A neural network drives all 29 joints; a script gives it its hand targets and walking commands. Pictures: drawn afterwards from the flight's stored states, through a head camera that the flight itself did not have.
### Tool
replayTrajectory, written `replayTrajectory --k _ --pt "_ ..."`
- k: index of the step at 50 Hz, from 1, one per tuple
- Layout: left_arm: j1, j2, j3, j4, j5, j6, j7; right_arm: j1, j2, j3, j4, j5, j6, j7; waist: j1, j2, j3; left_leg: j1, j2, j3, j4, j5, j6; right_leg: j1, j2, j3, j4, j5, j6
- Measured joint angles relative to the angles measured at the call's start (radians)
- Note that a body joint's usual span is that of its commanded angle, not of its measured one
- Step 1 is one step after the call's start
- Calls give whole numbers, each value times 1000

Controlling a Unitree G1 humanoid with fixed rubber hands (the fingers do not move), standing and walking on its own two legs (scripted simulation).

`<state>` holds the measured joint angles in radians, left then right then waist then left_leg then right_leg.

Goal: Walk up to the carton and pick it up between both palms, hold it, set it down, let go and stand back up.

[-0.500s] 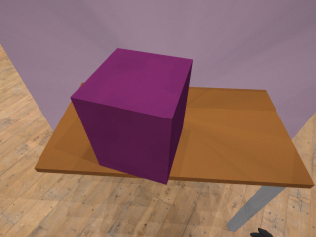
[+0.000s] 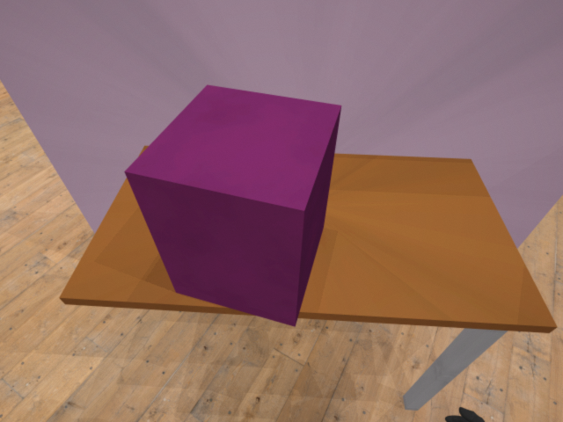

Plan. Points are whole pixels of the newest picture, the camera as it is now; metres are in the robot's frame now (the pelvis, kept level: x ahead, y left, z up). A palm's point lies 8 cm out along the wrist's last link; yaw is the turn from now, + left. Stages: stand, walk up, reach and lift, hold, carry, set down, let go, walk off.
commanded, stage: walk up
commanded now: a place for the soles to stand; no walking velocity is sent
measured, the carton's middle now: (251, 207) +0.45 +0.08 +0.06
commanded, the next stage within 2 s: none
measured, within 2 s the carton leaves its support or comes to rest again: neither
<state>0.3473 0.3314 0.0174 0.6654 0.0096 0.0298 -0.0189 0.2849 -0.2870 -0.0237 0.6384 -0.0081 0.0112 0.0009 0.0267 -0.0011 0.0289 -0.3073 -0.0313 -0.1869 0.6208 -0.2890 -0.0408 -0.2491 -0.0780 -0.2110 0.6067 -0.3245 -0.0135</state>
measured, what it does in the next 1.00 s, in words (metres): stands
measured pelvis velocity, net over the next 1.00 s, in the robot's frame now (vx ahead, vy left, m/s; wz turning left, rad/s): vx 0.00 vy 0.00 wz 0.07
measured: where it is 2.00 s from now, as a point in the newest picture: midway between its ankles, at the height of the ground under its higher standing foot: outside the picture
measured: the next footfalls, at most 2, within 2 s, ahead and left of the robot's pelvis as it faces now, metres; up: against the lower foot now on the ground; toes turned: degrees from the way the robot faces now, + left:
right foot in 1.60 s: +0.07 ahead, -0.04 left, +0.00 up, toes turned -5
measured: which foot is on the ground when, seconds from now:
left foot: down 0.00-1.00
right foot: down 0.00-1.00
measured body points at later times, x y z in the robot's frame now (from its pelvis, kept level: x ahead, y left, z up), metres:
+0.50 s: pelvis +0.00 +0.00 +0.00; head +0.01 +0.01 +0.45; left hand +0.08 +0.29 -0.11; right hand +0.14 -0.27 -0.10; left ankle +0.03 +0.15 -0.73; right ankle +0.00 -0.11 -0.73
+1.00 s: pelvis +0.00 +0.00 +0.00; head +0.01 +0.00 +0.45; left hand +0.07 +0.29 -0.11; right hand +0.17 -0.25 -0.09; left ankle +0.03 +0.15 -0.73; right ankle +0.00 -0.10 -0.73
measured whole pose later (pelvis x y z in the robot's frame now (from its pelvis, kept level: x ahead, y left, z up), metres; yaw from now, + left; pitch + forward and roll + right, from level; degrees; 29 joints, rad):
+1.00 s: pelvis +0.00 +0.00 +0.00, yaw +4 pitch -2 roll -1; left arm 0.32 0.32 0.02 0.64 0.01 0.04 -0.01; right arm 0.26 -0.29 -0.02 0.58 -0.01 0.02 0.00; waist 0.03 0.02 0.04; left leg -0.33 -0.07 -0.23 0.67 -0.30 -0.04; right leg -0.25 -0.06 -0.17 0.64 -0.35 -0.01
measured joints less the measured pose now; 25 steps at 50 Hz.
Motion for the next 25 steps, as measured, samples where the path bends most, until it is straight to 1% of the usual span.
replayTrajectory --k 7,17,21,25 --pt "4 -3 -4 5 -3 1 3 0 -2 -4 -3 0 0 2 2 6 1 0 -1 -2 9 -5 2 3 0 -2 5 -5 -3" --pt "-2 0 -1 1 0 2 0 5 3 2 0 1 -3 -1 -1 -7 1 -1 -1 1 -2 -1 1 -1 -1 1 -2 -1 2" --pt "2 -1 -3 1 1 -5 2 0 -3 -1 -2 0 0 -1 0 0 0 -2 1 -2 0 -2 -1 1 2 -3 -4 -2 -1" --pt "-7 -3 1 -6 5 0 6 1 -15 -9 -25 -4 0 -3 -2 17 13 -18 -5 -12 48 -23 6 -1 -3 -13 25 -18 -1"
